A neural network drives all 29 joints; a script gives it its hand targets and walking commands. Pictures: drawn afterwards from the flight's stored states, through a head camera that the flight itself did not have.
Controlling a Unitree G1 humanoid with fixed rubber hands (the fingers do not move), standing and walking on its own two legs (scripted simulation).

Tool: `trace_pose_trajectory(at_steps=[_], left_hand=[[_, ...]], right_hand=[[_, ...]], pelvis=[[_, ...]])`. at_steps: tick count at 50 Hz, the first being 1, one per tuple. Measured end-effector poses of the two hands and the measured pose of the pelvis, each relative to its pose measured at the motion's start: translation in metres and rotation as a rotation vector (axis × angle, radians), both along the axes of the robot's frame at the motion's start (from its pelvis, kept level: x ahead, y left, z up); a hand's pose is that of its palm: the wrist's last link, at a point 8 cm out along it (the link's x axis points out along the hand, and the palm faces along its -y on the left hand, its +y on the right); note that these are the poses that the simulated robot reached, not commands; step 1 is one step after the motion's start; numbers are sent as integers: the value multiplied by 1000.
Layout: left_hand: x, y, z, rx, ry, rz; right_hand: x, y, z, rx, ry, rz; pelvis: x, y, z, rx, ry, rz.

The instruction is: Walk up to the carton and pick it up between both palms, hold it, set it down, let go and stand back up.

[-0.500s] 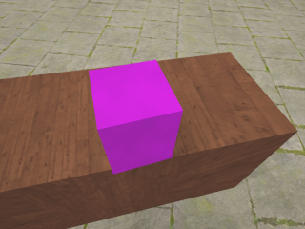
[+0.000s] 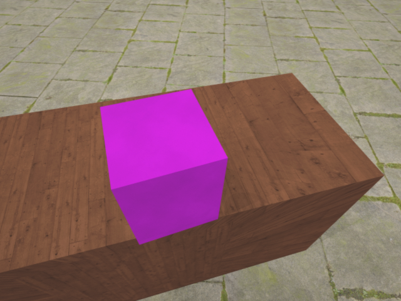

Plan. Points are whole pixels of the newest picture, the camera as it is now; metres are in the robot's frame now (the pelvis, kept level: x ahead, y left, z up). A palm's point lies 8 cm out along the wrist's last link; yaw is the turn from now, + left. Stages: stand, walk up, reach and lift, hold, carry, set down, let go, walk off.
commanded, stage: walk up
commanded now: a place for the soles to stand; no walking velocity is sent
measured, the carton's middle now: (164, 168) +0.39 +0.08 +0.01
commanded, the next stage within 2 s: reach and lift in 0.60 s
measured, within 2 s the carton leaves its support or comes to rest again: neither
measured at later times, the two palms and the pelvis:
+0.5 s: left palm out of the picture +0.01 +0.25 -0.14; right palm out of the picture +0.02 -0.25 -0.14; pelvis +0.01 +0.00 +0.00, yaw +0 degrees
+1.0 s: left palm out of the picture +0.12 +0.26 -0.10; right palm (317, 293) +0.15 -0.24 -0.10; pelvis -0.04 +0.01 -0.02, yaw +5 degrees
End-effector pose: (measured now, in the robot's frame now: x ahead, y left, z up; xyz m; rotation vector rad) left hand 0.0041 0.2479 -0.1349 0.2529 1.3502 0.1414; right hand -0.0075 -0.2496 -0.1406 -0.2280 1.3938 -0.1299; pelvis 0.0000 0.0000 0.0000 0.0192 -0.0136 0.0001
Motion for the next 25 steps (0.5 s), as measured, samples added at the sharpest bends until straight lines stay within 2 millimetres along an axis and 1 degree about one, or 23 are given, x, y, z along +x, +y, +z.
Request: trace_pose_trajectory(at_steps=[6,12,18,25], left_hand=[[12,-2,0,5,-21,7],[18,-3,-2,5,-28,4],[16,-5,-3,-1,-19,4],[9,-1,-3,5,1,9]], right_hand=[[13,-3,0,-6,-16,5],[26,-3,0,-6,-48,9],[27,-4,1,-6,-42,7],[23,-3,2,-11,-31,4]], pelvis=[[7,-2,0,-5,1,-1],[10,-4,-1,-2,-3,0],[12,-5,-1,-6,1,-3],[12,-3,-1,-7,-1,-5]])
